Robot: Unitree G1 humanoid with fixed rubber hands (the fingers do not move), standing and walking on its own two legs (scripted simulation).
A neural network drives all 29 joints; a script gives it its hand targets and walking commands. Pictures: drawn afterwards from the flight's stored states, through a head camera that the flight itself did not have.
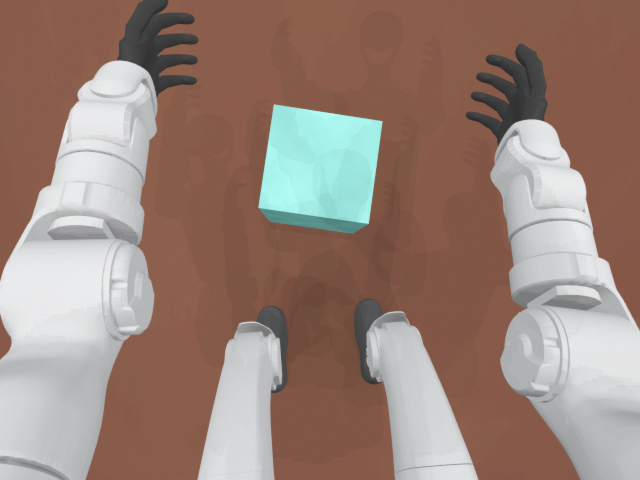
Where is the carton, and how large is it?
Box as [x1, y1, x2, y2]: [258, 104, 382, 233]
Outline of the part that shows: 274,104 258,207 270,221 351,233 367,224 382,121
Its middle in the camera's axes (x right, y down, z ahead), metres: -0.01 -0.15 +0.86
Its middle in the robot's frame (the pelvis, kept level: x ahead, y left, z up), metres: +0.53 -0.03 -0.52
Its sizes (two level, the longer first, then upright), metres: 0.210 0.200 0.250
